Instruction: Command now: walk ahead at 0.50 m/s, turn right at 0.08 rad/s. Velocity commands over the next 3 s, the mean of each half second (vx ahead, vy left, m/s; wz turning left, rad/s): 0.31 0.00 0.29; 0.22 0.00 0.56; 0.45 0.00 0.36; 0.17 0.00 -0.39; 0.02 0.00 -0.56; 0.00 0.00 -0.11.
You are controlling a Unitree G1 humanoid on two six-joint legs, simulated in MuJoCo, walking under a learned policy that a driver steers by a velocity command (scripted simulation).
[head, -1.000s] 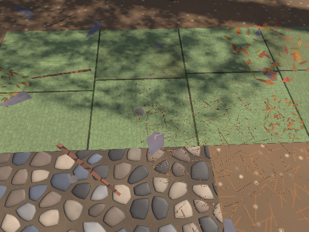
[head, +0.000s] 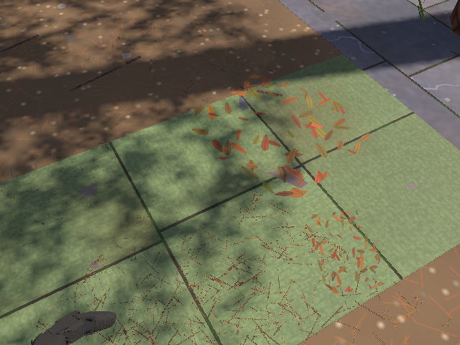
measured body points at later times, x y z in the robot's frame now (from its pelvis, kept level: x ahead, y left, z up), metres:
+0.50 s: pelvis +0.21 -0.03 -0.01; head +0.25 -0.01 +0.44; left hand +0.25 +0.27 -0.13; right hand +0.43 -0.24 -0.10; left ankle +0.31 +0.11 -0.72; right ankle +0.17 -0.13 -0.74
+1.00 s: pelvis +0.33 -0.02 -0.01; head +0.34 -0.03 +0.44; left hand +0.30 +0.30 -0.10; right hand +0.59 -0.20 -0.10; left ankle +0.30 +0.10 -0.72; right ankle +0.39 -0.12 -0.74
